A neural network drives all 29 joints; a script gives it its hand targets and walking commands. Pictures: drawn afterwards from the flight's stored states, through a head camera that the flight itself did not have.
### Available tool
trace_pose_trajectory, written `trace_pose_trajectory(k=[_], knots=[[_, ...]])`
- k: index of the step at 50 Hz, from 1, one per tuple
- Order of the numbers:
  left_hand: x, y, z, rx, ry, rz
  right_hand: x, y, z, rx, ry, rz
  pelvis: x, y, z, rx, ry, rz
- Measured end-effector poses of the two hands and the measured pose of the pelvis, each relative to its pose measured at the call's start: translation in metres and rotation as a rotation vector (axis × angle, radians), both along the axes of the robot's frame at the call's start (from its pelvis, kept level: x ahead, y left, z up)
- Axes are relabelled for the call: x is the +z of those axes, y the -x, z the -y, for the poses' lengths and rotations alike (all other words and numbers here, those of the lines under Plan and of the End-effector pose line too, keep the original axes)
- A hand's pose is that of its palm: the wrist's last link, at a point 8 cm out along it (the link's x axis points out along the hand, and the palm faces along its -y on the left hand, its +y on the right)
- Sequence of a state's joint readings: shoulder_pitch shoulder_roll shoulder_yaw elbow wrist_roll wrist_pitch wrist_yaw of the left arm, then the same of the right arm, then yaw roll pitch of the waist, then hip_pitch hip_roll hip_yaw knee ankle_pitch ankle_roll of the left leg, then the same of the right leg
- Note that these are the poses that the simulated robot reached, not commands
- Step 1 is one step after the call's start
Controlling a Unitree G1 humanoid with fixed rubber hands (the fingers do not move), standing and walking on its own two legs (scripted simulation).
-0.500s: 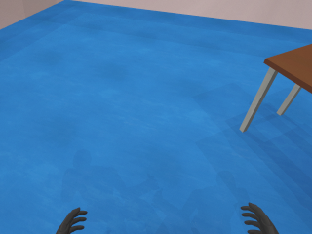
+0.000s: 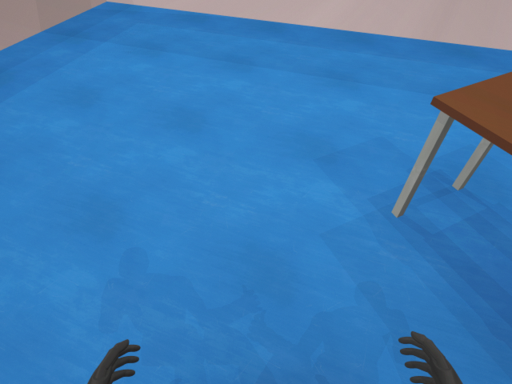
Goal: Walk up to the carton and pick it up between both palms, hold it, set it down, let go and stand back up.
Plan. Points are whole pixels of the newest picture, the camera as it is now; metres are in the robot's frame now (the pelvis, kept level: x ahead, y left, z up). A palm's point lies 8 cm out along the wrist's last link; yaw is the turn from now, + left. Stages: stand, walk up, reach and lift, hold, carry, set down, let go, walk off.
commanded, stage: stand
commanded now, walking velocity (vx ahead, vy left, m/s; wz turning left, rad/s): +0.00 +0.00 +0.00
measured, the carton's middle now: out of the picture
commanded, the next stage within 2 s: none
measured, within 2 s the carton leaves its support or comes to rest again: neither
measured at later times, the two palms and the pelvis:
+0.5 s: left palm out of the picture +0.14 +0.27 -0.07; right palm out of the picture +0.14 -0.26 -0.07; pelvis -0.01 +0.00 +0.00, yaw +0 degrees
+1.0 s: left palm out of the picture +0.13 +0.26 -0.07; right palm out of the picture +0.13 -0.27 -0.07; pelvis -0.02 -0.01 +0.00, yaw +0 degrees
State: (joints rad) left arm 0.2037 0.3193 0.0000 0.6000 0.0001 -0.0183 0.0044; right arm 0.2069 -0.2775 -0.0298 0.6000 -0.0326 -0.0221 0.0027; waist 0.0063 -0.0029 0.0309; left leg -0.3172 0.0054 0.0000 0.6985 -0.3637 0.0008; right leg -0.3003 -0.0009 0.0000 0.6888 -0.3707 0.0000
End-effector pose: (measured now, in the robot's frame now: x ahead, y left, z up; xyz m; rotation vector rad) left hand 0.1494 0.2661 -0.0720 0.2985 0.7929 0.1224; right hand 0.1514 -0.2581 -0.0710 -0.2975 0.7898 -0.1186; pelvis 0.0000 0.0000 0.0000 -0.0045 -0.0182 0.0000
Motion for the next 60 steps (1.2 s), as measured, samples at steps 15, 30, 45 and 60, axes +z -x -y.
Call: trace_pose_trajectory(k=[15, 30, 45, 60], knots=[[0.002, 0.006, -0.001, -0.002, -0.007, 0.009, 0.002, 0.006, 0.001, 0.002, 0.001, 0.009, 0.000, 0.006, 0.001, 0.000, -0.001, 0.008], [0.005, 0.012, 0.001, -0.005, -0.012, 0.020, 0.002, 0.013, 0.005, 0.001, -0.001, 0.016, 0.000, 0.014, 0.003, 0.000, -0.004, 0.016], [0.007, 0.017, 0.002, -0.006, -0.015, 0.026, 0.003, 0.018, 0.008, 0.005, -0.002, 0.019, 0.001, 0.019, 0.005, 0.000, -0.007, 0.021], [0.008, 0.018, 0.003, -0.008, -0.021, 0.024, 0.002, 0.020, 0.010, 0.004, -0.004, 0.015, 0.001, 0.020, 0.007, 0.000, -0.009, 0.020]])
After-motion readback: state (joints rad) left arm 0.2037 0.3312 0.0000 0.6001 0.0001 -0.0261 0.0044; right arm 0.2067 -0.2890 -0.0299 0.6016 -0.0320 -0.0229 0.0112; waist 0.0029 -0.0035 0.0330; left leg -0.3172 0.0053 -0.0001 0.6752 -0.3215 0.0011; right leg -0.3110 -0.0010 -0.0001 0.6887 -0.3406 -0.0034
